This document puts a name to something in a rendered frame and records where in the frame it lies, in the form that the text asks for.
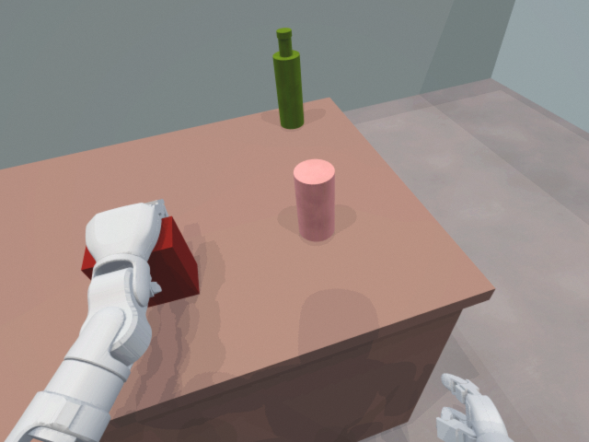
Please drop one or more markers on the robot right hand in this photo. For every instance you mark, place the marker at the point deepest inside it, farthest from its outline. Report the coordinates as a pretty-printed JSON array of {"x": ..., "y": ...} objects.
[{"x": 481, "y": 414}]

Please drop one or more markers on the robot left hand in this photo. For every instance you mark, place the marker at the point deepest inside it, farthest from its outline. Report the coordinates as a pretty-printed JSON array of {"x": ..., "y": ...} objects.
[{"x": 131, "y": 229}]

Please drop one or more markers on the sponge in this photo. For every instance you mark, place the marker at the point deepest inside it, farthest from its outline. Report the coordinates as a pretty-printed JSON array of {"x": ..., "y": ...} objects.
[{"x": 171, "y": 263}]

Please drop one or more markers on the robot left forearm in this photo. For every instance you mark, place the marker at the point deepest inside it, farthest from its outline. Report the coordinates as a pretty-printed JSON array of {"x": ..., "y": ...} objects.
[{"x": 75, "y": 405}]

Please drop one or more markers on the table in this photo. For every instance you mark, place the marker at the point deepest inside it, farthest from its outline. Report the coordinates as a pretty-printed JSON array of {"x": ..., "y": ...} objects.
[{"x": 289, "y": 340}]

